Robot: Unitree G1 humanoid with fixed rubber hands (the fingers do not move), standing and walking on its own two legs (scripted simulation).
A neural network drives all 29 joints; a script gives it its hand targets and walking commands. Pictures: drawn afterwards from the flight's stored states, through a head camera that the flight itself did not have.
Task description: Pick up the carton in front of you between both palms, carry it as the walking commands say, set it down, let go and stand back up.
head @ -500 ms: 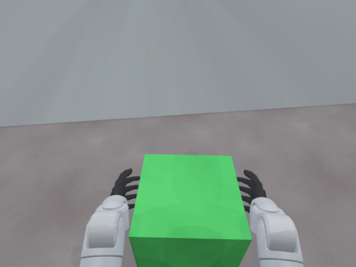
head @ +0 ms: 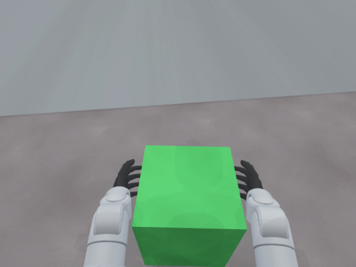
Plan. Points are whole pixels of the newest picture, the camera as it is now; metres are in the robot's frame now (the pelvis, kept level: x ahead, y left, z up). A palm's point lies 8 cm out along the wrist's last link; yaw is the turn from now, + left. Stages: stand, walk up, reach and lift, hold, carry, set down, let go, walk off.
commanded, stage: carry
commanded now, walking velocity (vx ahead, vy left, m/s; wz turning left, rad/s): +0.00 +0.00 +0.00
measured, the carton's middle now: (186, 207) +0.29 +0.00 -0.05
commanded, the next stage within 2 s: hold in 0.02 s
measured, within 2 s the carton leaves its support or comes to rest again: neither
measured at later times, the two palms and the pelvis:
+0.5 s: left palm (114, 210) +0.23 +0.15 +0.05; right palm (255, 200) +0.26 -0.15 +0.04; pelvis -0.04 -0.03 +0.01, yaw +5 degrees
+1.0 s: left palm (123, 217) +0.28 +0.17 -0.10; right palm (231, 208) +0.32 -0.13 -0.10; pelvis -0.08 -0.05 -0.05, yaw +11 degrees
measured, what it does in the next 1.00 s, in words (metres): shifts its weight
